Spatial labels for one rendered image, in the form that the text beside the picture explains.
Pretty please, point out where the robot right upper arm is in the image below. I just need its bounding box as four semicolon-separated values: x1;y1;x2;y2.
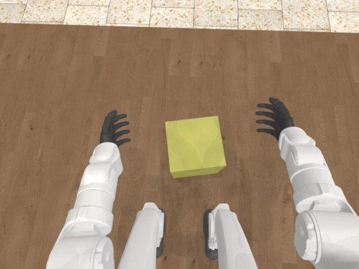
294;210;359;269

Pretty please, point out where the carton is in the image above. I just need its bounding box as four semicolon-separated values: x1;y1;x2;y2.
165;116;226;178

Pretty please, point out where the robot left hand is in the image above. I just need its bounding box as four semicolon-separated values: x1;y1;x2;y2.
99;110;131;147

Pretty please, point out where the robot left thigh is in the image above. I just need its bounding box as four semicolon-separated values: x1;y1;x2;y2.
117;208;164;269

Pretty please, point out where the robot right hand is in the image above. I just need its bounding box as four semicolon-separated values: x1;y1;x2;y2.
255;98;295;141

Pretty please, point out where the left robot forearm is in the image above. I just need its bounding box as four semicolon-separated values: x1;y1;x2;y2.
46;142;123;269

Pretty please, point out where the robot left upper arm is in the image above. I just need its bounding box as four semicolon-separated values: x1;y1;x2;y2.
47;234;114;269

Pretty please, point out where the left robot foot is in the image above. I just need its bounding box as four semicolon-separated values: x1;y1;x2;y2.
156;208;166;258

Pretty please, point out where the right robot forearm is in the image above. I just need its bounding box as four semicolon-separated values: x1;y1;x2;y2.
279;127;359;219

